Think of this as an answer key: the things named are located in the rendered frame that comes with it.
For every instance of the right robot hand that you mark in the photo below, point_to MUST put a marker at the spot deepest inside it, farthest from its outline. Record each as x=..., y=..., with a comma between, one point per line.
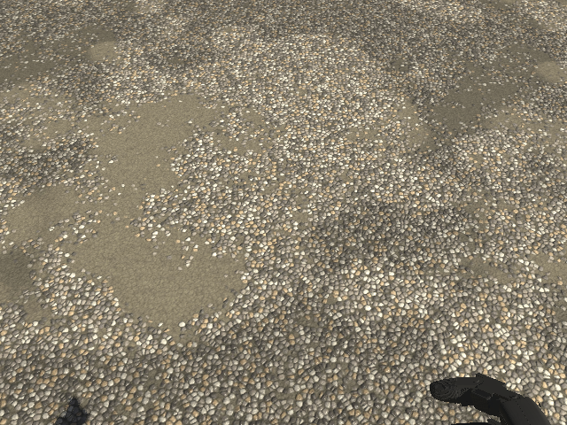
x=490, y=396

